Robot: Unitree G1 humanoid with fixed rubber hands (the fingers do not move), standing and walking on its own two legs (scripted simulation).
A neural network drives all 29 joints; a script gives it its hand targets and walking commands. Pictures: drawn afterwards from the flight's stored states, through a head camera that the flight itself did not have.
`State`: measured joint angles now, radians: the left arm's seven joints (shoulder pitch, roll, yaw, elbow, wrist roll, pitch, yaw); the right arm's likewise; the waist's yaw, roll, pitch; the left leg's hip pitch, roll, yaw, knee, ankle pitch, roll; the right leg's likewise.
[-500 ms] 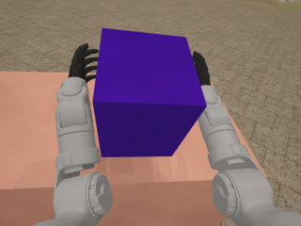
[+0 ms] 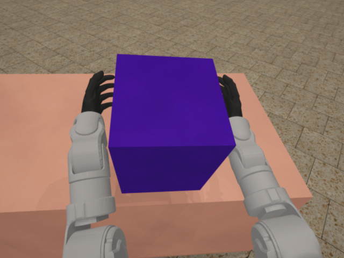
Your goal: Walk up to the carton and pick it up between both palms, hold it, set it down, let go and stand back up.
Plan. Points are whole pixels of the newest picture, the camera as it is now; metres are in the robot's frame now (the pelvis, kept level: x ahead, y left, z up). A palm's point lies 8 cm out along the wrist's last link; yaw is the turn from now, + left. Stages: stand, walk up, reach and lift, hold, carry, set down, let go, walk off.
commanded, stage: set down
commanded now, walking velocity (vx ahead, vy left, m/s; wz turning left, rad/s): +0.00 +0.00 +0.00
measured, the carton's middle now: (163, 130) +0.38 +0.01 +0.12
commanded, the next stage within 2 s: none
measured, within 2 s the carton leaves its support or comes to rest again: neither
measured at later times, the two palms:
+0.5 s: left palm (101, 120) +0.40 +0.15 +0.14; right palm (228, 117) +0.40 -0.14 +0.14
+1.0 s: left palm (106, 130) +0.40 +0.15 +0.11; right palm (228, 123) +0.40 -0.15 +0.12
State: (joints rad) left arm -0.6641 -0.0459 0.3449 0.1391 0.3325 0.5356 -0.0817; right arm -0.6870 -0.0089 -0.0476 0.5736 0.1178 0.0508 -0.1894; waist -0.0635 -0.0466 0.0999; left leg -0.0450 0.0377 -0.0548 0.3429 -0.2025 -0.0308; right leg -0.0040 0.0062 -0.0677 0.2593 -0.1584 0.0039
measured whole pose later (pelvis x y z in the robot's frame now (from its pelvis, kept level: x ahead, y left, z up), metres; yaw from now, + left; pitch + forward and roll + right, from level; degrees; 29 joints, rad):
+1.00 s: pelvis +0.01 +0.00 +0.00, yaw +0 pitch -5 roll -1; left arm -0.67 -0.08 0.39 0.50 0.34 0.28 -0.01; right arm -0.72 0.06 -0.35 0.81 -0.19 -0.12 -0.04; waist -0.04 -0.04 0.13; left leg -0.04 0.03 -0.05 0.34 -0.21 -0.03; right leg 0.00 0.00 -0.07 0.26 -0.17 0.00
